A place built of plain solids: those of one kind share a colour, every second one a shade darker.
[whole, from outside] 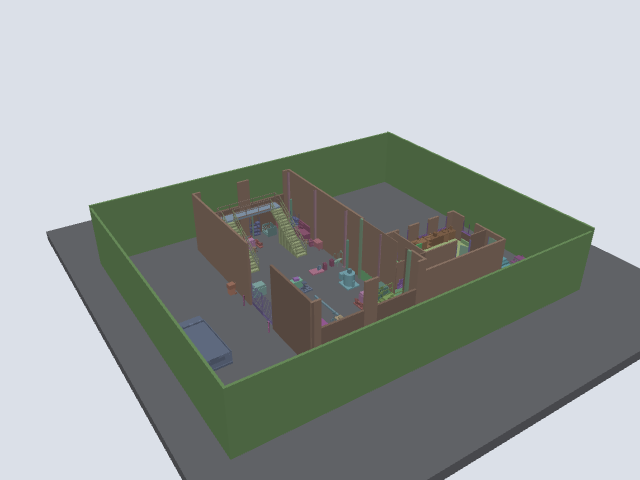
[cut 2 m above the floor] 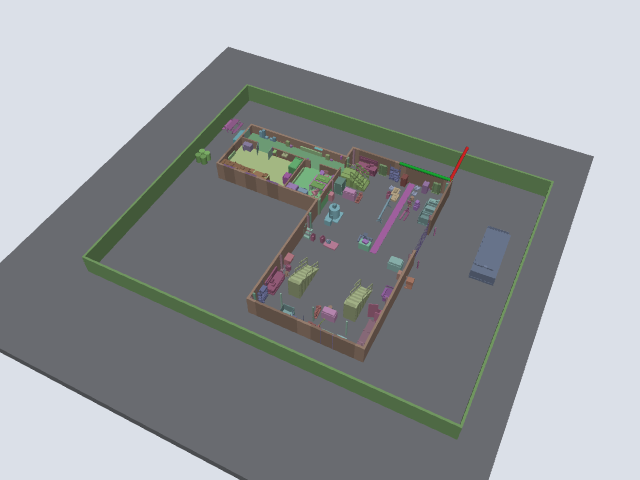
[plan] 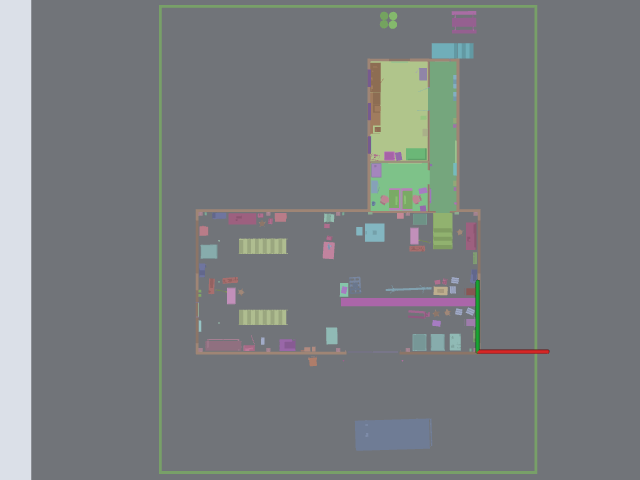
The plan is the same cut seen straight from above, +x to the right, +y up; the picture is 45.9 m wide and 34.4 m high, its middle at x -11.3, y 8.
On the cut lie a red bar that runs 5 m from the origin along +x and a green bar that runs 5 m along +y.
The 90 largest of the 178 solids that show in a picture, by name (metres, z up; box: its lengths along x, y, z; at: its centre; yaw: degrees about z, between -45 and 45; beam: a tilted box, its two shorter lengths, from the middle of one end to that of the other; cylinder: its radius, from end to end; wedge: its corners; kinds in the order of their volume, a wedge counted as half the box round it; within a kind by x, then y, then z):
{
 "yard_bound_1": {"box": [0.2, 33.6, 6.13], "at": [-22.73, 8.04, 3.02]},
 "yard_bound_2": {"box": [27.1, 0.2, 5.9], "at": [-9.28, -8.66, 2.9]},
 "yard_bound_3": {"box": [27.1, 0.2, 6.2], "at": [-9.28, 24.74, 3.05]},
 "yard_bound_4": {"box": [0.2, 33.6, 5.9], "at": [4.16, 8.04, 2.9]},
 "wall_1": {"box": [0.2, 0.81, 6.05], "at": [-20.1, 0.2, 2.98]},
 "wall_2": {"box": [0.2, 3.81, 3.55], "at": [-20.1, 2.5, 1.73]},
 "wall_3": {"box": [0.2, 1.21, 6.05], "at": [-20.1, 5.0, 2.98]},
 "wall_4": {"box": [0.2, 3.81, 3.55], "at": [-20.1, 7.5, 1.73]},
 "wall_5": {"box": [0.2, 0.81, 6.05], "at": [-20.1, 9.8, 2.98]},
 "wall_6": {"box": [10.81, 0.2, 6.05], "at": [-14.8, -0.1, 2.98]},
 "wall_7": {"box": [12.5, 0.2, 6.05], "at": [-13.95, 10.1, 2.98]},
 "wall_8": {"box": [0.2, 3.6, 3.67], "at": [-7.8, 11.8, 1.78]},
 "wall_9": {"box": [0.2, 0.61, 3.67], "at": [-7.8, 13.9, 1.78]},
 "wall_10": {"box": [0.2, 1.21, 2.07], "at": [-7.8, 14.8, 0.98]},
 "wall_11": {"box": [0.2, 1.21, 3.67], "at": [-7.8, 16.0, 1.78]},
 "wall_12": {"box": [0.2, 1.21, 2.07], "at": [-7.8, 17.2, 0.98]},
 "wall_13": {"box": [0.2, 1.21, 3.67], "at": [-7.8, 18.4, 1.78]},
 "wall_14": {"box": [0.2, 1.21, 2.07], "at": [-7.8, 19.6, 0.98]},
 "wall_15": {"box": [0.2, 0.81, 3.67], "at": [-7.8, 20.6, 1.78]},
 "wall_16": {"box": [1.56, 0.2, 3.67], "at": [-7.12, 20.9, 1.78]},
 "wall_17": {"box": [4.32, 0.06, 6.05], "at": [-5.6, 9.97, 2.98]},
 "wall_18": {"box": [4.2, 0.06, 3.67], "at": [-5.6, 10.03, 1.78]},
 "wall_19": {"box": [4.2, 0.06, 3.67], "at": [-5.6, 13.57, 1.78]},
 "wall_20": {"box": [4.2, 0.06, 3.67], "at": [-5.6, 13.63, 1.78]},
 "wall_21": {"box": [1.51, 0.2, 2.17], "at": [-5.6, 20.9, 1.03]},
 "wall_22": {"box": [1.36, 0.2, 3.67], "at": [-4.17, 20.9, 1.78]},
 "wall_23": {"box": [0.06, 2.0, 3.67], "at": [-3.53, 11.0, 1.78]},
 "wall_24": {"box": [0.06, 3.65, 3.67], "at": [-3.53, 15.43, 1.78]},
 "wall_25": {"box": [0.06, 1.85, 3.67], "at": [-3.53, 19.87, 1.78]},
 "wall_26": {"box": [0.06, 2.0, 3.67], "at": [-3.47, 11.0, 1.78]},
 "wall_27": {"box": [0.06, 3.71, 3.67], "at": [-3.47, 15.4, 1.78]},
 "wall_28": {"box": [0.06, 1.85, 3.67], "at": [-3.47, 19.87, 1.78]},
 "wall_29": {"box": [5.81, 0.2, 6.05], "at": [-2.7, -0.1, 2.98]},
 "wall_30": {"box": [2.2, 0.2, 3.67], "at": [-2.4, 20.9, 1.78]},
 "wall_31": {"box": [0.2, 11.0, 3.67], "at": [-1.4, 15.5, 1.78]},
 "wall_32": {"box": [1.7, 0.2, 6.05], "at": [-0.65, 10.1, 2.98]},
 "wall_33": {"box": [0.2, 0.81, 6.05], "at": [0.1, 0.2, 2.98]},
 "wall_34": {"box": [0.2, 3.81, 3.55], "at": [0.1, 2.5, 1.73]},
 "wall_35": {"box": [0.2, 1.21, 6.05], "at": [0.1, 5.0, 2.98]},
 "wall_36": {"box": [0.2, 3.81, 3.55], "at": [0.1, 7.5, 1.73]},
 "wall_37": {"box": [0.2, 0.81, 6.05], "at": [0.1, 9.8, 2.98]},
 "raised_floor_lab_1": {"box": [4.33, 7.33, 1.07], "at": [-5.6, 17.2, 0.48]},
 "raised_floor_corridor_1": {"box": [2.13, 10.93, 1.07], "at": [-2.5, 15.4, 0.48]},
 "raised_floor_office_1": {"box": [4.33, 3.73, 1.07], "at": [-5.6, 11.8, 0.48]},
 "beyond_van_1": {"box": [5.29, 2.16, 1.0], "at": [-6.1, -5.96, 0.79], "yaw": 1.7},
 "door_landing_1": {"box": [1.4, 0.32, 0.56], "at": [-2.5, 8.1, 0.23]},
 "door_landing_2": {"box": [1.4, 0.32, 0.73], "at": [-2.5, 8.4, 0.32]},
 "door_landing_3": {"box": [1.4, 0.32, 0.9], "at": [-2.5, 8.7, 0.4]},
 "door_landing_4": {"box": [1.4, 1.1, 1.07], "at": [-2.5, 9.39, 0.48]},
 "test_desk_1": {"box": [0.6, 1.2, 0.86], "at": [-17.66, 3.99, 0.38]},
 "test_desk_2": {"box": [0.52, 1.08, 1.05], "at": [-17.66, 3.99, 0.48]},
 "test_desk_3": {"box": [0.6, 1.2, 0.86], "at": [-4.54, 8.27, 0.38]},
 "test_desk_4": {"box": [0.52, 1.08, 1.05], "at": [-4.54, 8.27, 0.48]},
 "yard_step_1": {"box": [1.6, 1.1, 1.01], "at": [-2.5, 21.55, 0.5]},
 "yard_step_2": {"box": [0.28, 1.1, 0.84], "at": [-1.56, 21.55, 0.41]},
 "yard_step_3": {"box": [0.28, 1.1, 0.67], "at": [-1.28, 21.55, 0.33]},
 "pallet_load_1": {"box": [0.8, 1.2, 0.85], "at": [-10.45, 1.13, 0.38], "yaw": 1.1},
 "pallet_load_2": {"box": [0.71, 1.09, 1.07], "at": [-10.45, 1.13, 0.48], "yaw": 1.1},
 "raised_floor_steel_1": {"box": [1.1, 6.2, 0.2], "at": [-19.03, 5.0, 3.05]},
 "lab_bench_1": {"box": [0.2, 2.98, 0.95], "at": [-7.59, 17.1, 1.45]},
 "lab_bench_2": {"box": [0.56, 0.9, 0.78], "at": [-7.25, 16.65, 1.51]},
 "lab_bench_3": {"box": [0.56, 0.9, 0.78], "at": [-7.25, 18.15, 1.51]},
 "shaker_1": {"box": [1.4, 1.3, 0.17], "at": [-7.38, 8.53, 0.04]},
 "shaker_2": {"cylinder": 0.5, "from": [-7.38, 8.53, 0.12], "to": [-7.38, 8.53, 1.24]},
 "beyond_drums_1": {"cylinder": 0.3, "from": [-6.71, 23.46, -0.06], "to": [-6.71, 23.46, 0.87]},
 "beyond_drums_2": {"cylinder": 0.3, "from": [-6.7, 24.06, -0.06], "to": [-6.7, 24.06, 0.87]},
 "beyond_drums_3": {"cylinder": 0.3, "from": [-6.07, 23.43, -0.06], "to": [-6.07, 23.43, 0.87]},
 "beyond_drums_4": {"cylinder": 0.3, "from": [-6.06, 24.05, -0.06], "to": [-6.06, 24.05, 0.87]},
 "card_cage_1": {"box": [0.95, 0.76, 1.45], "at": [-4.14, 9.49, 0.68]},
 "stillage_1": {"box": [1.2, 1.0, 0.22], "at": [-19.25, 7.17, 0.06], "yaw": 0.4},
 "stillage_2": {"box": [0.88, 1.08, 0.36], "at": [-4.17, 0.66, 0.13]},
 "stillage_3": {"box": [0.88, 1.08, 0.42], "at": [-2.86, 0.66, 0.16]},
 "pier_1": {"box": [0.34, 0.17, 6.05], "at": [-7.7, 9.91, 2.98]},
 "pier_2": {"box": [0.34, 0.17, 6.05], "at": [-1.5, 9.91, 2.98]},
 "lab_fridge_1": {"box": [0.63, 0.53, 1.94], "at": [-6.32, 14.02, 1.94]},
 "plan_chest_small_1": {"box": [0.64, 0.92, 0.93], "at": [-7.26, 12.99, 1.43]},
 "roll_cab_1": {"box": [0.46, 0.68, 0.66], "at": [-19.71, 8.64, 0.44]},
 "roll_cab_2": {"box": [0.85, 0.46, 0.73], "at": [-14.13, 9.71, 0.48]},
 "crate_1": {"box": [0.6, 1.0, 0.8], "at": [-9.57, 4.42, 0.35], "yaw": -0.4},
 "trench_plates_1": {"box": [9.71, 0.6, 0.07], "at": [-4.95, 3.55, -0.01]},
 "cupboard_steel_low_1": {"box": [0.45, 0.92, 1.05], "at": [-7.41, 11.8, 1.5]},
 "stair_openriser_grating_1": {"box": [0.1, 1.0, 2.07], "at": [-17.07, 2.45, 0.98]},
 "stair_openriser_grating_2": {"box": [0.1, 1.0, 2.07], "at": [-17.07, 7.55, 0.98]},
 "spill_kit_1": {"box": [0.62, 0.51, 1.12], "at": [-0.52, 4.29, 0.51]},
 "wheelie_bin_1": {"box": [0.62, 0.51, 1.12], "at": [-0.52, 2.09, 0.51]},
 "safety_cabinet_1": {"box": [0.55, 0.9, 0.66], "at": [-3.91, 19.88, 1.39]},
 "workbench_1": {"box": [0.55, 0.63, 0.8], "at": [-17.5, 9.52, 0.35]},
 "waste_skip_1": {"box": [1.11, 0.63, 0.39], "at": [-13.63, 0.4, 0.32]},
 "beyond_wheeled_bin_1": {"box": [0.48, 0.51, 1.08], "at": [-11.8, -0.74, 0.48], "yaw": 5.0},
 "bar_rack_1": {"box": [2.57, 0.71, 0.13], "at": [-18.22, 0.41, 0.92]}
}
